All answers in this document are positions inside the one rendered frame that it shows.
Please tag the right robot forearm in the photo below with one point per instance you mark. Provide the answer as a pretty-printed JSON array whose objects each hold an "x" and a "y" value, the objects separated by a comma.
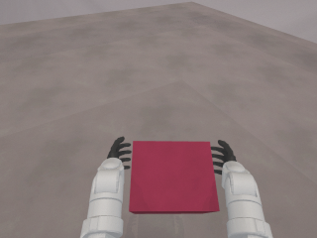
[{"x": 243, "y": 201}]

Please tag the robot left hand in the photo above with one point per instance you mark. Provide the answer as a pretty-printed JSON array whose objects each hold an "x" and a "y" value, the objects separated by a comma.
[{"x": 115, "y": 153}]

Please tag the robot right hand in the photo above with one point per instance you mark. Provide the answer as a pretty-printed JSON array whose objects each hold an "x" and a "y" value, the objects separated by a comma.
[{"x": 226, "y": 151}]

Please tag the left robot forearm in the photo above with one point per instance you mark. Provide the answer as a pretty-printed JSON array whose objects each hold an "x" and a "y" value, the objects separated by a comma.
[{"x": 105, "y": 202}]

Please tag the carton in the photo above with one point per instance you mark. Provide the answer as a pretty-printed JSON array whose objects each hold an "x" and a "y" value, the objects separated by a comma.
[{"x": 172, "y": 177}]

